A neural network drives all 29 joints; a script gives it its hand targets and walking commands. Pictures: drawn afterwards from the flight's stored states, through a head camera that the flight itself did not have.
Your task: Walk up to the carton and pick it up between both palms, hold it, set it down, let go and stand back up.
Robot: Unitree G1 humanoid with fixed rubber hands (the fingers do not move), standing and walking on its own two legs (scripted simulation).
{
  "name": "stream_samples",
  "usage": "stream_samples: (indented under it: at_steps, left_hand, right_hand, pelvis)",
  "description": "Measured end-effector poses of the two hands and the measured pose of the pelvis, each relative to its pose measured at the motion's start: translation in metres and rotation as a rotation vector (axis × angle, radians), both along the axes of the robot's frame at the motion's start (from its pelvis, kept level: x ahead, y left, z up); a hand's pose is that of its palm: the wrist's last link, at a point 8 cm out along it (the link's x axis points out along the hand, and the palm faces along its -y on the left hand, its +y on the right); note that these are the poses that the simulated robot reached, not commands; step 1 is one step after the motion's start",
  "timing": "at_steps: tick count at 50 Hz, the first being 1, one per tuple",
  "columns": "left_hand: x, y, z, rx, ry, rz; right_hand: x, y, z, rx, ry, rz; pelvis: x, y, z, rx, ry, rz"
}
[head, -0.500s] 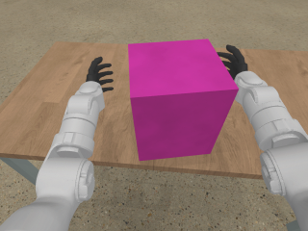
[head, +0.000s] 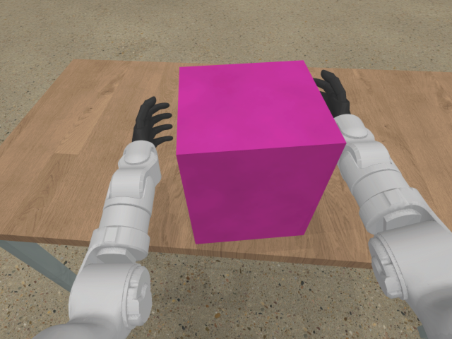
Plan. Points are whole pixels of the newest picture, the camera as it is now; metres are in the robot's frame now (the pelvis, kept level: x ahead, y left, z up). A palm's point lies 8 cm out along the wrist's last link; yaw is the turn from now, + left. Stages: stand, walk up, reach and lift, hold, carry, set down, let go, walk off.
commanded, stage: reach and lift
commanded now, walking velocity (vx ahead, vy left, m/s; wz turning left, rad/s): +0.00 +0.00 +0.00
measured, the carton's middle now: (246, 157) +0.41 +0.04 +0.10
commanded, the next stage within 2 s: none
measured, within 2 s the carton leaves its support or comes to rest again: leaves its support in 1.70 s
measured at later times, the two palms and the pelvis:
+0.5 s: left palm (156, 142) +0.41 +0.20 +0.13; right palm (333, 121) +0.45 -0.10 +0.17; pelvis -0.01 +0.00 +0.00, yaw -1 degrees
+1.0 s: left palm (153, 145) +0.39 +0.20 +0.14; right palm (336, 125) +0.44 -0.10 +0.17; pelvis +0.01 +0.01 +0.00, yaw -1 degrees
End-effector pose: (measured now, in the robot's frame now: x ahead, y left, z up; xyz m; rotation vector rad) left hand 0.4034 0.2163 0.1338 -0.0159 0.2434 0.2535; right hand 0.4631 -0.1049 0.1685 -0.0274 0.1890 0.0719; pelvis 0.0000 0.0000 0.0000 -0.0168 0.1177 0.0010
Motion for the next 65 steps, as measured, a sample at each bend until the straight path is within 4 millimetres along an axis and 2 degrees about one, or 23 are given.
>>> stream_samples:
  at_steps: [4, 7, 19, 31, 41, 49, 55, 65]
  left_hand:
    - [0.001, -0.019, 0.001, -0.006, -0.002, -0.025]
    - [0.002, -0.022, 0.001, -0.014, 0.0, -0.004]
    - [0.002, -0.02, 0.001, -0.014, -0.012, 0.027]
    - [0.004, -0.019, -0.001, -0.026, -0.031, 0.03]
    - [-0.001, -0.017, 0.001, -0.025, -0.056, 0.029]
    - [-0.008, -0.017, 0.005, -0.015, -0.066, -0.002]
    - [-0.014, -0.018, 0.004, -0.008, -0.047, -0.013]
    - [-0.014, -0.018, 0.002, -0.013, -0.029, -0.008]
  right_hand:
    - [-0.003, 0.0, -0.001, 0.01, 0.0, -0.015]
    - [-0.005, -0.002, 0.0, 0.001, -0.007, -0.028]
    - [-0.009, 0.004, -0.001, -0.002, -0.001, -0.046]
    - [-0.009, 0.005, -0.002, -0.001, 0.001, -0.056]
    - [-0.01, 0.006, -0.001, 0.005, -0.028, -0.03]
    - [-0.022, 0.003, 0.004, -0.039, -0.09, -0.031]
    - [-0.028, 0.003, 0.001, -0.032, -0.089, -0.029]
    - [-0.027, 0.003, -0.002, -0.025, -0.078, -0.028]
  pelvis:
    - [-0.002, 0.002, 0.0, 0.001, -0.007, -0.005]
    - [-0.003, 0.001, 0.0, 0.001, -0.006, -0.013]
    - [-0.009, 0.001, 0.0, 0.002, -0.008, -0.02]
    - [-0.006, 0.004, 0.0, 0.003, -0.019, -0.018]
    - [0.003, 0.006, 0.002, 0.012, -0.056, -0.018]
    - [0.012, 0.006, 0.003, 0.02, -0.113, -0.017]
    - [0.009, 0.005, 0.003, 0.019, -0.149, -0.026]
    - [0.005, 0.003, 0.004, 0.018, -0.125, -0.016]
